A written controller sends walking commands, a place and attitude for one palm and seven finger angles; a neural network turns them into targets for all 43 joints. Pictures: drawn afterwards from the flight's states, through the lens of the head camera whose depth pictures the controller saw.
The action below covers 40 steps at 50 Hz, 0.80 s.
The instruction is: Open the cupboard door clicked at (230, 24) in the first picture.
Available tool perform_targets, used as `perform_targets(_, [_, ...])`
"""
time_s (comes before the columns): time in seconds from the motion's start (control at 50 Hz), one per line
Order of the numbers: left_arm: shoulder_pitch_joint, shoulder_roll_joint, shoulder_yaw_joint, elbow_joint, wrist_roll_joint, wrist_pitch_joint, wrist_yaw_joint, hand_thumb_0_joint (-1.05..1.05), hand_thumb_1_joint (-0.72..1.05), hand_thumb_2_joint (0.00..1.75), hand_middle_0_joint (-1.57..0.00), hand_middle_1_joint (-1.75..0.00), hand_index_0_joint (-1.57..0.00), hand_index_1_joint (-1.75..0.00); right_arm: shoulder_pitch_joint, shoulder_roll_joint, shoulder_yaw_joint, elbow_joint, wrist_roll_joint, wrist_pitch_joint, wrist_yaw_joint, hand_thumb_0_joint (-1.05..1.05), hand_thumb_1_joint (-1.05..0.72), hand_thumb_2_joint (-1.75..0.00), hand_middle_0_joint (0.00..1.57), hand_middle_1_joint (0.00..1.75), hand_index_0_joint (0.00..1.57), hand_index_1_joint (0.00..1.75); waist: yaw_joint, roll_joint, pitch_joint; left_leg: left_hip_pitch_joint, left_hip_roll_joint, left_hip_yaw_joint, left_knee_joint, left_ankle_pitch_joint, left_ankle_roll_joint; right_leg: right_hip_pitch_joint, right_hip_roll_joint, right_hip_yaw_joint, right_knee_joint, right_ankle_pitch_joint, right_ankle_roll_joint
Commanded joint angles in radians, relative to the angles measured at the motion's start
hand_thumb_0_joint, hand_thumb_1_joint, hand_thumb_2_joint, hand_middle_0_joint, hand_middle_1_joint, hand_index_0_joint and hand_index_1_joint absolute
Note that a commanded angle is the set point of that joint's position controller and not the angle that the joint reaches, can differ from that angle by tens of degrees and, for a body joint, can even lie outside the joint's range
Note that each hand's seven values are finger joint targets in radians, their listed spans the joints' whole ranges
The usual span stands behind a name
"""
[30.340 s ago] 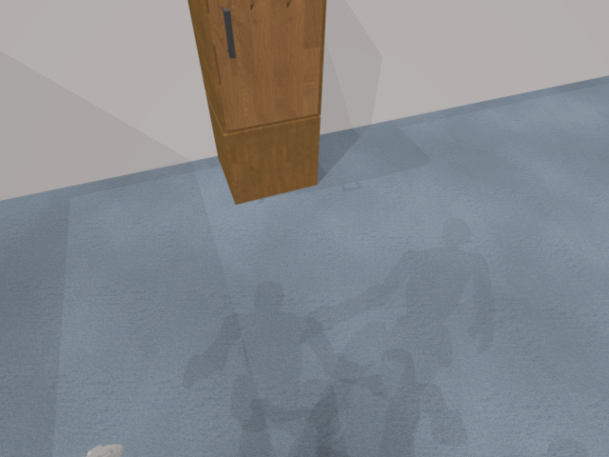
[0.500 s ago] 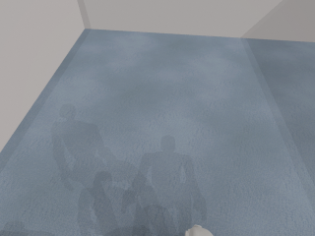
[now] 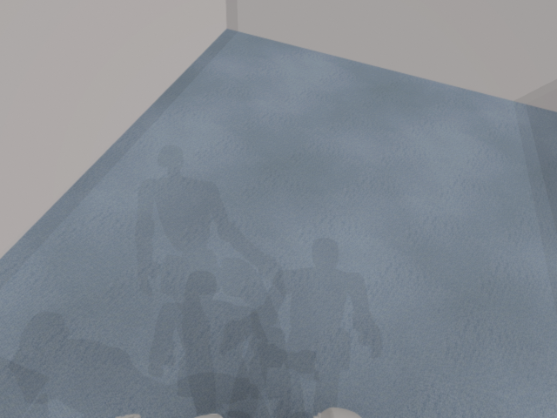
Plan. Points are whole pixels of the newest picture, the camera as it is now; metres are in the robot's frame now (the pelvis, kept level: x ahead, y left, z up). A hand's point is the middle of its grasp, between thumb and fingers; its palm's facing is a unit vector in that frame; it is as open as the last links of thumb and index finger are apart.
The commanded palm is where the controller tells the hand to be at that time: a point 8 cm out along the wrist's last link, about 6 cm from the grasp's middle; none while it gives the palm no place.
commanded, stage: turn to face it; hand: left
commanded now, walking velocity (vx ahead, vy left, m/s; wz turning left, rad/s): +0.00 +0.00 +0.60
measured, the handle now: out of the picture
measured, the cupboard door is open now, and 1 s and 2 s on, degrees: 44 44 44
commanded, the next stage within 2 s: none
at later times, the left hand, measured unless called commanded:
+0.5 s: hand out of the picture +0.03 +0.14 -0.15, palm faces +0.33 -0.91 -0.26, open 7.4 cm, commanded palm none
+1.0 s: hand out of the picture +0.05 +0.16 -0.14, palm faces +0.57 -0.76 -0.30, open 7.3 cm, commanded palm none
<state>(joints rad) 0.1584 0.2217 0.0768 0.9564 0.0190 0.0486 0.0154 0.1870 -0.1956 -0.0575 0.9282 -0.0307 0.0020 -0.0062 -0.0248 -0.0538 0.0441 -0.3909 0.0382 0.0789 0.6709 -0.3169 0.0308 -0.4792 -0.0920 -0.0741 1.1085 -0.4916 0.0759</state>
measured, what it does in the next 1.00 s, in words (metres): steps to the right, turning left: right foot, then left foot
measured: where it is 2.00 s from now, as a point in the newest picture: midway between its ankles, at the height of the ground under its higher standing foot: outside the picture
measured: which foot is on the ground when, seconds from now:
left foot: down 0.00-0.24, up 0.26-0.58, down 0.60-0.96, up 0.98-1.00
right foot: up 0.00-0.22, down 0.24-0.60, up 0.62-0.94, down 0.96-1.00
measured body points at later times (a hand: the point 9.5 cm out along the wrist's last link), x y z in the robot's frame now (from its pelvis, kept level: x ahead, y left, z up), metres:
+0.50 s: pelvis +0.04 -0.06 +0.02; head +0.11 -0.05 +0.46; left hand +0.01 +0.19 -0.13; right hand +0.22 -0.27 -0.13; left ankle -0.02 +0.06 -0.67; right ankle +0.05 -0.16 -0.72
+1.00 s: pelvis +0.08 -0.08 +0.00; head +0.13 -0.07 +0.45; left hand +0.02 +0.20 -0.12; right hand +0.29 -0.25 -0.15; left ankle -0.01 +0.04 -0.70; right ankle +0.15 -0.17 -0.73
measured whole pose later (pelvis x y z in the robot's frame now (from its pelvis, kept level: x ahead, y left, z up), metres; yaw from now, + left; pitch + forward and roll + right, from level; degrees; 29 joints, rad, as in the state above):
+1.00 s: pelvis +0.08 -0.08 +0.00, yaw +36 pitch +1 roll +1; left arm 0.14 0.22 0.05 0.85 0.02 0.00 0.01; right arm 0.17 -0.25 -0.09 0.92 -0.02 0.07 0.01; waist -0.01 0.04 0.09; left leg -0.40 -0.01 -0.09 0.82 -0.46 -0.03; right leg -0.32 -0.06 -0.07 0.63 -0.32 0.01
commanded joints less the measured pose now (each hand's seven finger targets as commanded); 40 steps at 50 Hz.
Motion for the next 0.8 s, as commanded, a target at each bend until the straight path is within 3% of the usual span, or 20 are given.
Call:
perform_targets(0.0, [-0.002, 0.057, 0.012, -0.098, -0.003, -0.033, -0.005, 0.00, 0.90, 0.90, -0.20, -0.30, -0.20, -0.30, 0.070, -0.198, -0.037, -0.048, 0.004, -0.013, -0.017, 0.00, -0.90, -0.90, 0.20, 0.30, 0.20, 0.30, 0.007, 0.203, -0.124, 0.271, 0.222, -0.264, -0.279, 0.630, 0.120, -0.120, 0.002, 0.072, 0.003, 0.077, 0.013])
perform_targets(0.1, [-0.008, 0.060, 0.006, -0.127, -0.006, -0.029, -0.004, 0.00, 0.90, 0.90, -0.20, -0.30, -0.20, -0.30, 0.024, -0.227, -0.054, -0.072, 0.001, 0.007, -0.006, 0.00, -0.90, -0.90, 0.20, 0.30, 0.20, 0.30, -0.001, 0.200, -0.108, 0.216, 0.198, -0.288, -0.277, 0.518, 0.124, 0.032, 0.053, 0.039, -0.278, 0.060, 0.006])
perform_targets(0.16, [0.088, 0.076, 0.011, -0.115, -0.007, -0.039, -0.002, 0.00, 0.90, 0.90, -0.20, -0.30, -0.20, -0.30, -0.054, -0.234, -0.062, -0.101, 0.005, 0.021, -0.001, 0.00, -0.90, -0.90, 0.20, 0.30, 0.20, 0.30, 0.042, 0.217, -0.100, 0.094, 0.163, -0.316, -0.227, 0.405, 0.097, 0.226, 0.084, 0.010, -0.507, 0.177, -0.007])
perform_targets(0.18, [0.138, 0.103, 0.018, -0.107, -0.005, -0.047, 0.001, 0.00, 0.90, 0.90, -0.20, -0.30, -0.20, -0.30, -0.081, -0.219, -0.061, -0.114, 0.012, 0.023, 0.002, 0.00, -0.90, -0.90, 0.20, 0.30, 0.20, 0.30, 0.071, 0.158, -0.099, 0.011, 0.118, -0.296, -0.166, 0.296, 0.059, 0.341, 0.061, 0.022, -0.649, 0.274, -0.015])
perform_targets(0.2, [0.178, 0.186, 0.034, -0.108, 0.012, -0.061, 0.009, 0.00, 0.90, 0.90, -0.20, -0.30, -0.20, -0.30, -0.075, -0.159, -0.054, -0.132, 0.024, 0.024, 0.009, 0.00, -0.90, -0.90, 0.20, 0.30, 0.20, 0.30, 0.087, -0.083, -0.108, -0.152, -0.008, -0.183, 0.031, 0.020, -0.018, 0.461, -0.153, 0.245, -0.815, 0.308, -0.072])
perform_targets(0.22, [0.168, 0.261, 0.038, -0.122, 0.018, -0.059, 0.012, 0.00, 0.90, 0.90, -0.20, -0.30, -0.20, -0.30, -0.098, -0.126, -0.048, -0.157, 0.023, 0.024, 0.017, 0.00, -0.90, -0.90, 0.20, 0.30, 0.20, 0.30, 0.095, -0.301, -0.074, -0.232, -0.116, -0.079, 0.316, -0.326, -0.069, 0.393, -0.395, 0.469, -0.865, 0.421, -0.199])
perform_targets(0.24, [0.140, 0.237, 0.033, -0.133, 0.010, -0.060, 0.018, 0.00, 0.90, 0.90, -0.20, -0.30, -0.20, -0.30, -0.089, -0.164, -0.055, -0.152, 0.016, 0.035, 0.019, 0.00, -0.90, -0.90, 0.20, 0.30, 0.20, 0.30, 0.078, -0.209, -0.079, -0.204, -0.062, -0.143, 0.484, -0.297, -0.060, 0.318, -0.412, 0.423, -0.842, 0.423, -0.250])
perform_targets(0.26, [0.083, 0.203, 0.027, -0.139, 0.008, -0.060, 0.022, 0.00, 0.90, 0.90, -0.20, -0.30, -0.20, -0.30, -0.095, -0.146, -0.055, -0.128, 0.016, 0.045, 0.020, 0.00, -0.90, -0.90, 0.20, 0.30, 0.20, 0.30, 0.047, -0.218, -0.056, -0.223, -0.039, -0.145, 0.584, -0.241, -0.068, 0.300, -0.341, 0.380, -0.822, 0.436, -0.242])
perform_targets(0.28, [0.035, 0.164, 0.015, -0.148, 0.005, -0.061, 0.021, 0.00, 0.90, 0.90, -0.20, -0.30, -0.20, -0.30, -0.085, -0.150, -0.052, -0.109, 0.013, 0.050, 0.026, 0.00, -0.90, -0.90, 0.20, 0.30, 0.20, 0.30, 0.022, -0.189, -0.036, -0.226, -0.013, -0.134, 0.623, -0.163, -0.079, 0.296, -0.281, 0.251, -0.791, 0.504, -0.218])
perform_targets(0.32, [0.027, 0.133, 0.004, -0.156, 0.005, -0.067, 0.020, 0.00, 0.90, 0.90, -0.20, -0.30, -0.20, -0.30, -0.082, -0.125, -0.040, -0.093, 0.015, 0.053, 0.036, 0.00, -0.90, -0.90, 0.20, 0.30, 0.20, 0.30, 0.010, -0.146, -0.063, -0.196, -0.006, -0.096, 0.564, -0.106, -0.097, 0.328, -0.223, 0.105, -0.750, 0.652, -0.186])
perform_targets(0.46, [0.147, 0.199, 0.029, -0.104, 0.011, -0.065, 0.019, 0.00, 0.90, 0.90, -0.20, -0.30, -0.20, -0.30, -0.175, -0.083, -0.013, -0.107, 0.024, 0.040, 0.043, 0.00, -0.90, -0.90, 0.20, 0.30, 0.20, 0.30, 0.079, -0.158, -0.100, -0.089, -0.022, 0.020, 0.108, -0.154, -0.090, 0.509, -0.266, 0.006, -0.652, 0.901, -0.191])
perform_targets(0.5, [0.145, 0.209, 0.036, -0.098, 0.010, -0.063, 0.016, 0.00, 0.90, 0.90, -0.20, -0.30, -0.20, -0.30, -0.149, -0.089, -0.013, -0.105, 0.025, 0.034, 0.040, 0.00, -0.90, -0.90, 0.20, 0.30, 0.20, 0.30, 0.070, -0.166, -0.110, -0.018, -0.035, 0.044, 0.006, -0.107, -0.077, 0.493, -0.272, -0.017, -0.613, 0.913, -0.174])
perform_targets(0.54, [0.124, 0.209, 0.038, -0.098, 0.003, -0.061, 0.010, 0.00, 0.90, 0.90, -0.20, -0.30, -0.20, -0.30, -0.085, -0.114, -0.021, -0.092, 0.019, 0.029, 0.037, 0.00, -0.90, -0.90, 0.20, 0.30, 0.20, 0.30, 0.027, -0.129, -0.128, 0.140, -0.040, 0.049, -0.159, 0.033, -0.060, 0.404, -0.258, -0.073, -0.506, 0.847, -0.122])
perform_targets(0.56, [0.108, 0.192, 0.037, -0.112, -0.005, -0.058, 0.006, 0.00, 0.90, 0.90, -0.20, -0.30, -0.20, -0.30, -0.003, -0.169, -0.036, -0.071, 0.013, 0.021, 0.035, 0.00, -0.90, -0.90, 0.20, 0.30, 0.20, 0.30, -0.024, -0.011, -0.173, 0.328, 0.028, -0.017, -0.243, 0.239, -0.025, 0.263, -0.236, -0.110, -0.357, 0.698, -0.076])
perform_targets(0.58, [0.082, 0.120, 0.022, -0.157, -0.012, -0.053, -0.004, 0.00, 0.90, 0.90, -0.20, -0.30, -0.20, -0.30, 0.073, -0.291, -0.069, -0.063, 0.003, 0.015, 0.027, 0.00, -0.90, -0.90, 0.20, 0.30, 0.20, 0.30, -0.068, 0.318, -0.206, 0.496, 0.316, -0.409, -0.263, 0.649, 0.127, -0.042, -0.076, -0.139, -0.119, 0.050, 0.009])
perform_targets(0.6, [0.017, 0.112, 0.007, -0.196, -0.001, -0.039, 0.004, 0.00, 0.90, 0.90, -0.20, -0.30, -0.20, -0.30, 0.129, -0.330, -0.073, -0.044, 0.009, 0.027, 0.020, 0.00, -0.90, -0.90, 0.20, 0.30, 0.20, 0.30, -0.085, 0.308, -0.187, 0.451, 0.428, -0.469, -0.274, 0.765, 0.230, -0.125, -0.038, -0.021, -0.004, -0.208, 0.004])
perform_targets(0.62, [-0.031, 0.106, 0.009, -0.189, 0.002, -0.028, 0.011, 0.00, 0.90, 0.90, -0.20, -0.30, -0.20, -0.30, 0.128, -0.306, -0.072, -0.043, 0.009, 0.022, 0.005, 0.00, -0.90, -0.90, 0.20, 0.30, 0.20, 0.30, -0.088, 0.281, -0.186, 0.427, 0.383, -0.472, -0.277, 0.717, 0.222, -0.164, -0.041, 0.044, 0.057, -0.152, 0.006])
perform_targets(0.68, [-0.003, 0.104, 0.015, -0.142, -0.002, -0.024, -0.002, 0.00, 0.90, 0.90, -0.20, -0.30, -0.20, -0.30, -0.011, -0.236, -0.049, -0.080, 0.007, 0.014, -0.010, 0.00, -0.90, -0.90, 0.20, 0.30, 0.20, 0.30, -0.009, 0.217, -0.106, 0.289, 0.236, -0.297, -0.282, 0.621, 0.145, -0.111, -0.027, 0.077, 0.058, 0.028, 0.014])
perform_targets(0.74, [0.021, 0.096, 0.015, -0.130, -0.003, -0.020, -0.007, 0.00, 0.90, 0.90, -0.20, -0.30, -0.20, -0.30, -0.028, -0.230, -0.046, -0.083, 0.007, 0.009, -0.007, 0.00, -0.90, -0.90, 0.20, 0.30, 0.20, 0.30, 0.015, 0.206, -0.091, 0.257, 0.187, -0.254, -0.292, 0.556, 0.121, -0.048, 0.000, 0.059, -0.054, 0.065, 0.015])
perform_targets(0.78, [0.002, 0.091, 0.011, -0.141, -0.004, -0.019, -0.006, 0.00, 0.90, 0.90, -0.20, -0.30, -0.20, -0.30, -0.023, -0.235, -0.050, -0.082, 0.004, 0.012, -0.003, 0.00, -0.90, -0.90, 0.20, 0.30, 0.20, 0.30, 0.008, 0.220, -0.085, 0.225, 0.183, -0.275, -0.297, 0.500, 0.123, -0.001, 0.017, 0.049, -0.150, 0.058, 0.014])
